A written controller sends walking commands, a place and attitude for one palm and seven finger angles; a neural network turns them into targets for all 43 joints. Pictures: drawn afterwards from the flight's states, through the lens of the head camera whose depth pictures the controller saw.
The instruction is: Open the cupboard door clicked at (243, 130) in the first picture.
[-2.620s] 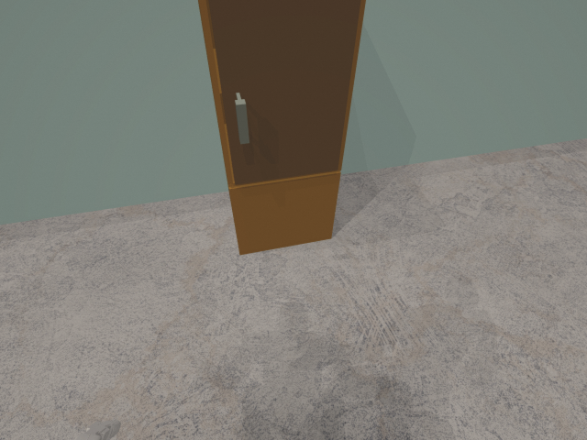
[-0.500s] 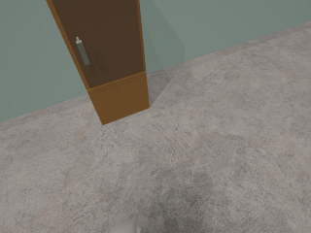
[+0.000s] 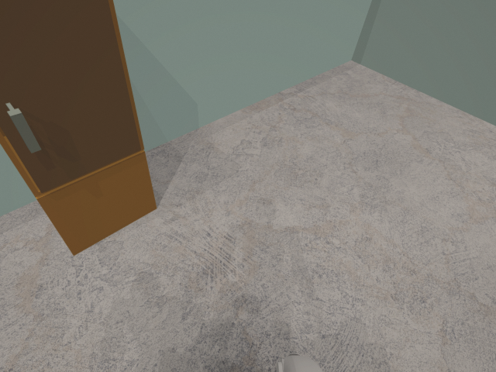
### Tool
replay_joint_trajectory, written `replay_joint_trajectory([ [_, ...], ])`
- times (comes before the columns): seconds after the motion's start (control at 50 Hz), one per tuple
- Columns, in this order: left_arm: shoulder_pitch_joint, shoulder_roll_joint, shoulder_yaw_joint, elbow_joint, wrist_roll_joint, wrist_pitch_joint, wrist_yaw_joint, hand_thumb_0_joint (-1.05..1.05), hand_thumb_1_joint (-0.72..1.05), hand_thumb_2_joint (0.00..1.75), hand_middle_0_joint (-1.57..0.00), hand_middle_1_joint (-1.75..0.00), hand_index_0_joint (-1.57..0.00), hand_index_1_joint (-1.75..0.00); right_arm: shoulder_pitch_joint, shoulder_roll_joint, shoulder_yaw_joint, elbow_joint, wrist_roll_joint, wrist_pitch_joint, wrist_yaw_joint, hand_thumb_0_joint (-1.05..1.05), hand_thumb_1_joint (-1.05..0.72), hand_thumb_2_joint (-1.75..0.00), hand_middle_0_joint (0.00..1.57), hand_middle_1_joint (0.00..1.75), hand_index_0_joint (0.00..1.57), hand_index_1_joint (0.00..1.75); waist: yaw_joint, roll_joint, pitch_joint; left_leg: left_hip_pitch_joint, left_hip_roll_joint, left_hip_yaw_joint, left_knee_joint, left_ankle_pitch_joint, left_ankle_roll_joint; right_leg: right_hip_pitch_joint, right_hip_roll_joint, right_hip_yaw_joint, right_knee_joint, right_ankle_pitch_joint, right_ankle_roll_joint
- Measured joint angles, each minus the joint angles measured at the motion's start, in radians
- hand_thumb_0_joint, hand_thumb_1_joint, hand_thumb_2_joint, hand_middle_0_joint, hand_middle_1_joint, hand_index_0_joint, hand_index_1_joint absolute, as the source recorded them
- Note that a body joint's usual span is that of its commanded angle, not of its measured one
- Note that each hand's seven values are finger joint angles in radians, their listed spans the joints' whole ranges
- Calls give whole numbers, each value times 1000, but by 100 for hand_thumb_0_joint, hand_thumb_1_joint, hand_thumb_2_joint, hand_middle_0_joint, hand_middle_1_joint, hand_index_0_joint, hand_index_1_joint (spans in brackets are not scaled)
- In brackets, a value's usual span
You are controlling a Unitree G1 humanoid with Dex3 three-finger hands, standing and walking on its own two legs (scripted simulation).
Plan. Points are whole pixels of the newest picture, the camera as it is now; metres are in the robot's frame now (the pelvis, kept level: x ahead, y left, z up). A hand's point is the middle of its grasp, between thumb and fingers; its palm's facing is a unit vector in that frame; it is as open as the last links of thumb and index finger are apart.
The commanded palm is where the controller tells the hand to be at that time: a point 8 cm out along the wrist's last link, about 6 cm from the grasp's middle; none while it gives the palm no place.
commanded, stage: walk to a spot facing it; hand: left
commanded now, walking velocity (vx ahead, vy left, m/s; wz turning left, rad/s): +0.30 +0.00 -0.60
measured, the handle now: (22, 127) +0.69 +0.67 -0.08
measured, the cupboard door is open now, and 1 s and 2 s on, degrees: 0 0 0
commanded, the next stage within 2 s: turn to face it in 0.38 s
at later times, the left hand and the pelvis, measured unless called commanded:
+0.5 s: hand (219, 287) +0.33 +0.07 -0.17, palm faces -0.27 -0.94 -0.22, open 7.2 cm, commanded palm none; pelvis +0.19 -0.09 -0.01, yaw -15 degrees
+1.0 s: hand (196, 273) +0.37 +0.13 -0.19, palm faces -0.01 -0.98 -0.17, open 7.4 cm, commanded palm none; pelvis +0.32 -0.05 +0.00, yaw -4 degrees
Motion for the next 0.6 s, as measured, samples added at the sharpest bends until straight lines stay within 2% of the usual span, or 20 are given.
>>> replay_joint_trajectory([
  [0.06, -27, -13, -10, 8, -1, 6, -3, 1, 91, 90, -19, -30, -19, -29, 42, 18, 7, 22, -3, -13, -3, 0, -90, -90, 20, 30, 20, 30, -13, 4, 28, 46, 13, 48, -7, -33, -12, -19, -36, -36, -40, 7, -1],
  [0.14, -91, -41, -32, 12, -6, 9, -12, 1, 91, 90, -19, -30, -19, -29, 90, 37, 11, 54, -12, -16, -1, 0, -90, -90, 20, 30, 20, 30, -45, 18, 82, 108, 37, 107, -9, -84, -39, 11, -52, -112, -246, -19, -20],
  [0.2, -149, -62, -47, -1, -11, -8, -14, 1, 91, 90, -19, -30, -19, -29, 120, 42, 10, 82, -13, -10, 4, 0, -90, -90, 20, 30, 20, 30, -66, 34, 126, 138, 69, 148, 39, -144, -69, 73, -16, -167, -428, -62, -62],
  [0.24, -170, -64, -53, -14, -10, -36, -13, 1, 91, 90, -19, -30, -19, -29, 144, 46, 7, 104, -6, 1, 11, 0, -90, -90, 20, 30, 20, 30, -65, 30, 142, 115, 102, 165, 192, -191, -78, 158, 17, -194, -537, -45, -95],
  [0.26, -175, -63, -55, -20, -10, -56, -10, 1, 91, 90, -19, -30, -19, -29, 152, 48, 6, 113, 2, 9, 17, 0, -90, -90, 20, 30, 20, 30, -59, 24, 146, 62, 124, 151, 351, -184, -71, 174, 25, -198, -551, 35, -127],
  [0.3, -184, -66, -56, -25, -24, -78, 5, 1, 91, 90, -19, -30, -19, -29, 118, 43, -1, 120, 14, 30, 19, 0, -90, -90, 20, 30, 20, 30, -60, 24, 169, -108, 123, 22, 745, -180, -55, 175, 45, -190, -478, -15, -159],
  [0.32, -183, -67, -58, -23, -30, -80, 12, 1, 91, 90, -19, -30, -20, -29, 92, 40, -6, 117, 16, 34, 19, 0, -90, -90, 20, 30, 20, 30, -64, 26, 179, -186, 114, -30, 880, -144, -44, 200, 57, -186, -481, -49, -164],
  [0.36, -170, -69, -63, -10, -35, -78, 25, 1, 91, 90, -19, -30, -20, -29, 39, 35, -14, 96, 11, 34, 19, 1, -90, -90, 20, 30, 20, 30, -69, 26, 176, -326, 111, -80, 999, -63, -35, 260, 77, -174, -535, -68, -160],
  [0.42, -135, -81, -69, 22, -29, -83, 39, 0, 91, 90, -20, -30, -20, -29, -41, 24, -22, 50, -1, 30, 17, 1, -91, -90, 20, 30, 20, 30, -69, 33, 146, -487, 123, -103, 969, 13, -35, 337, 98, -148, -641, -39, -154],
  [0.48, -99, -83, -59, 47, -27, -92, 53, 0, 93, 90, -20, -30, -20, -30, -101, 19, -26, 14, -9, 27, 18, 0, -91, -90, 19, 30, 20, 30, -64, 50, 103, -585, 128, -110, 872, 68, -45, 398, 109, -126, -719, -31, -154],
  [0.54, -64, -86, -62, 71, -26, -99, 57, 0, 93, 90, -20, -30, -20, -30, -142, 21, -26, 1, -10, 28, 23, 0, -91, -90, 19, 30, 20, 30, -55, 66, 63, -618, 124, -108, 770, 117, -53, 452, 115, -113, -770, -39, -148],
  [0.6, -35, -95, -71, 89, -27, -105, 63, 0, 93, 90, -20, -30, -20, -29, -162, 30, -22, 8, -5, 34, 27, 0, -91, -90, 19, 30, 20, 30, -47, 78, 36, -604, 105, -103, 668, 136, -55, 506, 115, -121, -801, -61, -138],
])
